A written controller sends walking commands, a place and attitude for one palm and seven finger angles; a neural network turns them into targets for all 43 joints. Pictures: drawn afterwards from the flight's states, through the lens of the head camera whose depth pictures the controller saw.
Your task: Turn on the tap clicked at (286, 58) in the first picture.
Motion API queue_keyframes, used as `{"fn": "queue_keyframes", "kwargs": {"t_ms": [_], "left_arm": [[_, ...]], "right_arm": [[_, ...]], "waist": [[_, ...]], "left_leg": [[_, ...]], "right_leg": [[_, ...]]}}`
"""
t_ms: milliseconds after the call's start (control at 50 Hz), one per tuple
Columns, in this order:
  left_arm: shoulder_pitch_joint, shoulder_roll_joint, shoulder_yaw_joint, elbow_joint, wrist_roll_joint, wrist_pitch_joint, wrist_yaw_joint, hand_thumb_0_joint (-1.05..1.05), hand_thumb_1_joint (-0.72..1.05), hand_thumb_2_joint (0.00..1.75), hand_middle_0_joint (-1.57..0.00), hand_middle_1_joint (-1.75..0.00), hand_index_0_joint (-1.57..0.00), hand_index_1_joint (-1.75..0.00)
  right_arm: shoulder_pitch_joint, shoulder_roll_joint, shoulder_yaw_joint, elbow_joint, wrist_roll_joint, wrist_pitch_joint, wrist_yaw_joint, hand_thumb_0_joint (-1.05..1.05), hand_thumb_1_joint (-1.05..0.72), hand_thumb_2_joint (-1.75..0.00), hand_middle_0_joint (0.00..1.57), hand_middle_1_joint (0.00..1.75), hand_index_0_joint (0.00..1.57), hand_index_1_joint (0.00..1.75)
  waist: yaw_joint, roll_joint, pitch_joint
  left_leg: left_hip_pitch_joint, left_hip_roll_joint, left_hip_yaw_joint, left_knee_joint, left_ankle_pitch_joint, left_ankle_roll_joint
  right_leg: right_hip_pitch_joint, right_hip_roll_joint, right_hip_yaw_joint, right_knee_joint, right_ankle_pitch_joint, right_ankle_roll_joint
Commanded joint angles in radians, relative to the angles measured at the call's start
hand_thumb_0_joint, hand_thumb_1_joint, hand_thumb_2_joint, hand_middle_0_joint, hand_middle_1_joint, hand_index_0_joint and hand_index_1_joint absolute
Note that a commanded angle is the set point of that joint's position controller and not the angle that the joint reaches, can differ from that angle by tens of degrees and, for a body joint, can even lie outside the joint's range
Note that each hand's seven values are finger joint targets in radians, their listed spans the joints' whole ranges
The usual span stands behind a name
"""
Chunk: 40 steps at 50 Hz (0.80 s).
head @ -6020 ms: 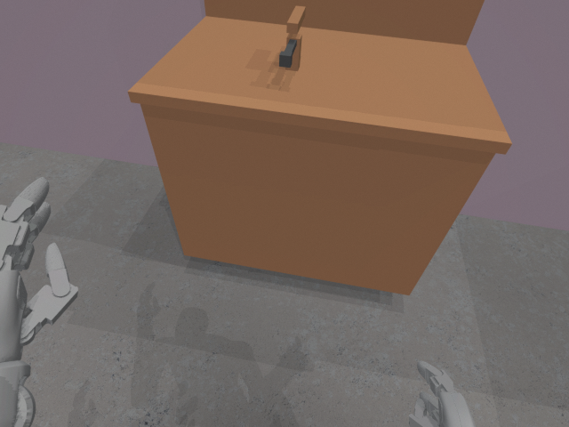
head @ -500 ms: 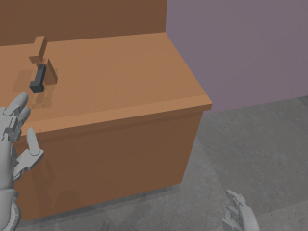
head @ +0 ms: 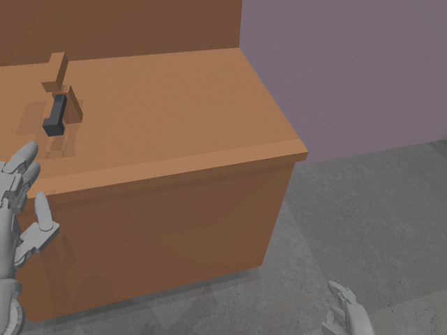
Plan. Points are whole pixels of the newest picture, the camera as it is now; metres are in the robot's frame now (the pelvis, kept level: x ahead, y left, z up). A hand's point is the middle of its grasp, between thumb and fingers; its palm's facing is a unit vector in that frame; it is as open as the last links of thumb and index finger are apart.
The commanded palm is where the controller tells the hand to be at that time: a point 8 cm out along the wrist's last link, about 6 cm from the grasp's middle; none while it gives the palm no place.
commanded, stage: look again from close up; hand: left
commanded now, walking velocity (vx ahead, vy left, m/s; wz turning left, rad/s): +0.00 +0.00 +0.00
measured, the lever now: (53, 126) +0.46 +0.39 +0.11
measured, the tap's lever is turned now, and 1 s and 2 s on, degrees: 0 0 0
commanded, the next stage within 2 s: shuffle to correct the standing spot in 0.08 s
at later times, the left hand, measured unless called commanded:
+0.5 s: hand (48, 217) +0.23 +0.27 +0.15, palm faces +0.41 -0.84 -0.36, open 7.4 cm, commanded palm +0.18 +0.30 +0.17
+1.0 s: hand (69, 159) +0.32 +0.28 +0.17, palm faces +0.37 -0.80 -0.47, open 7.4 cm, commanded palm +0.26 +0.32 +0.17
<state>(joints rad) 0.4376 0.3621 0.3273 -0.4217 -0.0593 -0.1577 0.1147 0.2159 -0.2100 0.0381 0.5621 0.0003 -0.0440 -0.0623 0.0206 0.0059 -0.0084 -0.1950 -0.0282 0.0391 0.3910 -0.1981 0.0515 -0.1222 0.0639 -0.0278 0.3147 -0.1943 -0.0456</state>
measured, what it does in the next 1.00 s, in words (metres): steps on the spot: left foot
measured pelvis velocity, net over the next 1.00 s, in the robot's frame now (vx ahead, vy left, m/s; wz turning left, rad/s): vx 0.09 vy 0.05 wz -0.05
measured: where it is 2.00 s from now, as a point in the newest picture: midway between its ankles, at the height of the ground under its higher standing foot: outside the picture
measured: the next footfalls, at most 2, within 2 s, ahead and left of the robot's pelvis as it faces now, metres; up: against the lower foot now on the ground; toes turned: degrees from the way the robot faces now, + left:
left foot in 0.80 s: +0.17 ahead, +0.17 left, +0.00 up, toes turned +0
right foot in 1.02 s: +0.15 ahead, -0.04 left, +0.00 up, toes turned -7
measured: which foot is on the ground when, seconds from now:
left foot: down 0.00-0.60, up 0.62-0.78, down 0.80-1.00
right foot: down 0.00-0.82, up 0.84-1.00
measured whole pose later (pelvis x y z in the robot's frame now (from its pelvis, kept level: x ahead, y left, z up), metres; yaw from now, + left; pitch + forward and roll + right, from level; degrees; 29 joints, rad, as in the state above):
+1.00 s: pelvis +0.09 +0.05 -0.03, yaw -3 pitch -2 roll +3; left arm 0.40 0.41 0.41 -0.47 -0.04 -0.22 0.12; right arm 0.19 -0.16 0.02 0.59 0.02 -0.09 -0.02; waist 0.00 -0.01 0.08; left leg -0.32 -0.01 0.07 0.65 -0.29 0.01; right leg -0.38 -0.03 -0.04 0.90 -0.47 0.00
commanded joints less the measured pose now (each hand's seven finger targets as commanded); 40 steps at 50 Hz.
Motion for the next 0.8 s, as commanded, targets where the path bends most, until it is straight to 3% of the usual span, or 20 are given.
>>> {"fn": "queue_keyframes", "kwargs": {"t_ms": [0, 180, 260, 300, 360, 420, 480, 520, 540, 560, 580, 600, 620, 640, 660, 680, 720, 740, 760, 780], "left_arm": [[-0.067, 0.150, 0.094, -0.181, -0.004, -0.052, 0.020, 0.00, 0.90, 0.90, -0.20, -0.30, -0.20, -0.30], [-0.114, 0.167, 0.098, -0.235, 0.003, -0.063, 0.021, 0.00, 0.90, 0.90, -0.20, -0.30, -0.20, -0.30], [-0.094, 0.167, 0.109, -0.215, 0.004, -0.066, 0.023, 0.00, 0.90, 0.90, -0.20, -0.30, -0.20, -0.30], [-0.100, 0.149, 0.094, -0.203, 0.012, -0.070, 0.023, 0.00, 0.90, 0.90, -0.20, -0.30, -0.20, -0.30], [-0.129, 0.153, 0.099, -0.202, 0.016, -0.072, 0.024, 0.00, 0.90, 0.90, -0.20, -0.30, -0.20, -0.30], [-0.149, 0.143, 0.091, -0.202, 0.023, -0.079, 0.025, 0.00, 0.90, 0.90, -0.20, -0.30, -0.20, -0.30], [-0.153, 0.155, 0.101, -0.218, 0.025, -0.088, 0.028, 0.00, 0.90, 0.90, -0.20, -0.30, -0.20, -0.30], [-0.115, 0.171, 0.119, -0.218, 0.023, -0.092, 0.030, 0.00, 0.90, 0.90, -0.20, -0.30, -0.20, -0.30], [-0.094, 0.177, 0.127, -0.216, 0.020, -0.095, 0.030, 0.00, 0.90, 0.90, -0.20, -0.30, -0.20, -0.30], [-0.072, 0.191, 0.143, -0.210, 0.016, -0.097, 0.031, 0.00, 0.90, 0.90, -0.20, -0.30, -0.20, -0.30], [-0.072, 0.188, 0.141, -0.217, 0.012, -0.104, 0.030, 0.00, 0.90, 0.90, -0.20, -0.30, -0.20, -0.30], [-0.081, 0.189, 0.145, -0.234, 0.009, -0.118, 0.030, 0.00, 0.90, 0.90, -0.20, -0.30, -0.20, -0.30], [-0.074, 0.197, 0.160, -0.248, 0.008, -0.132, 0.032, 0.00, 0.90, 0.90, -0.20, -0.30, -0.20, -0.30], [-0.057, 0.202, 0.170, -0.264, 0.008, -0.142, 0.034, 0.00, 0.90, 0.90, -0.20, -0.30, -0.20, -0.30], [-0.054, 0.222, 0.188, -0.276, 0.010, -0.146, 0.033, 0.00, 0.90, 0.90, -0.20, -0.30, -0.20, -0.30], [-0.057, 0.193, 0.162, -0.299, 0.013, -0.151, 0.033, 0.00, 0.90, 0.90, -0.20, -0.30, -0.20, -0.30], [-0.092, 0.196, 0.168, -0.318, 0.008, -0.152, 0.034, 0.00, 0.90, 0.90, -0.20, -0.30, -0.20, -0.30], [-0.098, 0.203, 0.173, -0.313, 0.006, -0.144, 0.032, 0.00, 0.90, 0.90, -0.20, -0.30, -0.20, -0.30], [-0.096, 0.208, 0.176, -0.343, -0.001, -0.137, 0.030, 0.00, 0.90, 0.90, -0.20, -0.30, -0.20, -0.30], [-0.093, 0.214, 0.186, -0.364, 0.001, -0.135, 0.032, 0.00, 0.90, 0.90, -0.20, -0.30, -0.20, -0.30]], "right_arm": [[-0.100, -0.113, -0.051, -0.156, 0.000, -0.055, -0.010, 0.00, -0.90, -0.90, 0.20, 0.30, 0.20, 0.30], [-0.108, -0.116, -0.052, -0.158, -0.006, -0.061, -0.014, 0.00, -0.90, -0.90, 0.20, 0.30, 0.20, 0.30], [-0.113, -0.128, -0.063, -0.160, -0.015, -0.061, -0.009, 0.00, -0.90, -0.90, 0.20, 0.30, 0.20, 0.30], [-0.112, -0.128, -0.063, -0.156, -0.016, -0.060, -0.007, 0.00, -0.90, -0.90, 0.20, 0.30, 0.20, 0.30], [-0.118, -0.130, -0.064, -0.162, -0.015, -0.061, -0.008, 0.00, -0.90, -0.90, 0.20, 0.30, 0.20, 0.30], [-0.095, -0.131, -0.067, -0.154, -0.013, -0.066, -0.006, 0.00, -0.90, -0.90, 0.20, 0.30, 0.20, 0.30], [-0.092, -0.129, -0.069, -0.151, -0.014, -0.070, -0.004, 0.00, -0.90, -0.90, 0.20, 0.30, 0.20, 0.30], [-0.090, -0.128, -0.073, -0.152, -0.009, -0.068, 0.001, 0.00, -0.90, -0.90, 0.20, 0.30, 0.20, 0.30], [-0.092, -0.124, -0.076, -0.153, -0.005, -0.066, 0.005, 0.00, -0.90, -0.90, 0.20, 0.30, 0.20, 0.30], [-0.095, -0.120, -0.079, -0.154, 0.000, -0.064, 0.010, 0.00, -0.90, -0.90, 0.20, 0.30, 0.20, 0.30], [-0.101, -0.117, -0.082, -0.151, 0.004, -0.060, 0.018, 0.00, -0.90, -0.90, 0.20, 0.30, 0.20, 0.30], [-0.104, -0.117, -0.086, -0.153, 0.010, -0.060, 0.028, 0.00, -0.90, -0.90, 0.20, 0.30, 0.20, 0.30], [-0.097, -0.120, -0.085, -0.148, 0.012, -0.061, 0.037, 0.00, -0.90, -0.90, 0.20, 0.30, 0.20, 0.30], [-0.092, -0.122, -0.083, -0.137, 0.012, -0.059, 0.044, 0.00, -0.90, -0.90, 0.20, 0.30, 0.20, 0.30], [-0.099, -0.124, -0.082, -0.133, 0.014, -0.053, 0.050, 0.00, -0.90, -0.90, 0.20, 0.30, 0.20, 0.30], [-0.107, -0.106, -0.076, -0.137, 0.010, -0.048, 0.054, 0.00, -0.90, -0.90, 0.20, 0.30, 0.20, 0.30], [-0.086, -0.084, -0.071, -0.119, 0.011, -0.050, 0.054, 0.00, -0.90, -0.90, 0.20, 0.30, 0.20, 0.30], [-0.078, -0.079, -0.077, -0.108, 0.015, -0.053, 0.046, 0.00, -0.90, -0.90, 0.20, 0.30, 0.20, 0.30], [-0.091, -0.093, -0.094, -0.111, 0.024, -0.064, 0.031, 0.00, -0.90, -0.90, 0.20, 0.30, 0.20, 0.30], [-0.082, -0.121, -0.104, -0.114, 0.020, -0.070, 0.028, 0.00, -0.90, -0.90, 0.20, 0.30, 0.20, 0.30]], "waist": [[-0.002, 0.036, -0.101], [-0.002, 0.073, -0.106], [-0.010, 0.073, -0.086], [-0.010, 0.080, -0.053], [-0.014, 0.115, -0.010], [-0.013, 0.119, -0.020], [-0.013, 0.089, -0.044], [-0.011, 0.037, -0.087], [-0.008, -0.027, -0.099], [-0.008, -0.110, -0.100], [-0.003, -0.162, -0.089], [0.007, -0.175, -0.070], [0.017, -0.148, -0.054], [0.022, -0.096, -0.034], [0.022, -0.051, -0.025], [0.017, -0.033, -0.016], [-0.012, -0.015, -0.041], [-0.027, 0.008, -0.071], [-0.041, 0.090, -0.108], [-0.040, 0.262, -0.182]], "left_leg": [[0.070, 0.072, -0.088, -0.050, 0.183, -0.049], [0.061, 0.087, -0.106, -0.079, 0.128, -0.060], [0.011, 0.104, -0.128, -0.083, -0.107, -0.041], [-0.051, 0.130, -0.172, -0.115, -0.270, -0.025], [-0.090, 0.160, -0.205, -0.149, -0.390, -0.007], [-0.074, 0.193, -0.237, -0.132, -0.308, 0.001], [-0.059, 0.173, -0.199, -0.038, -0.086, -0.008], [-0.082, 0.142, -0.142, 0.083, 0.066, -0.013], [-0.133, 0.113, -0.103, 0.179, 0.092, -0.017], [-0.204, 0.072, -0.046, 0.307, 0.100, -0.031], [-0.318, 0.034, -0.015, 0.434, 0.024, -0.045], [-0.452, 0.028, -0.019, 0.559, -0.164, -0.053], [-0.553, 0.054, -0.067, 0.629, -0.309, -0.043], [-0.586, 0.095, -0.127, 0.632, -0.338, -0.030], [-0.569, 0.119, -0.146, 0.591, -0.342, -0.020], [-0.508, 0.125, -0.127, 0.522, -0.287, -0.016], [-0.218, 0.069, 0.001, 0.294, -0.063, -0.027], [-0.017, -0.001, 0.081, 0.181, 0.113, -0.036], [0.182, 0.002, 0.047, 0.108, 0.212, -0.018], [0.335, 0.174, -0.202, 0.112, 0.350, 0.085]], "right_leg": [[-0.023, -0.098, 0.085, -0.044, 0.170, 0.032], [-0.010, -0.089, 0.072, -0.013, 0.109, 0.026], [-0.050, -0.096, 0.104, 0.021, -0.059, 0.003], [-0.069, -0.090, 0.101, 0.062, -0.154, -0.003], [-0.114, -0.073, 0.086, 0.143, -0.186, -0.007], [-0.121, -0.068, 0.041, 0.229, -0.125, -0.005], [-0.087, -0.095, 0.053, 0.228, -0.036, -0.015], [-0.018, -0.135, 0.110, 0.216, 0.062, -0.037], [0.028, -0.183, 0.187, 0.190, 0.102, -0.062], [0.082, -0.263, 0.303, 0.157, 0.196, -0.106], [0.151, -0.349, 0.430, 0.119, 0.289, -0.164], [0.230, -0.412, 0.501, 0.101, 0.392, -0.217], [0.283, -0.448, 0.514, 0.115, 0.449, -0.236], [0.278, -0.451, 0.488, 0.144, 0.458, -0.220], [0.250, -0.440, 0.455, 0.176, 0.456, -0.193], [0.185, -0.413, 0.383, 0.193, 0.430, -0.174], [0.001, -0.302, 0.196, 0.232, 0.351, -0.108], [-0.082, -0.226, 0.107, 0.311, 0.327, -0.060], [-0.177, -0.167, 0.058, 0.466, 0.314, -0.005], [-0.342, -0.078, -0.006, 0.705, 0.052, 0.049]]}}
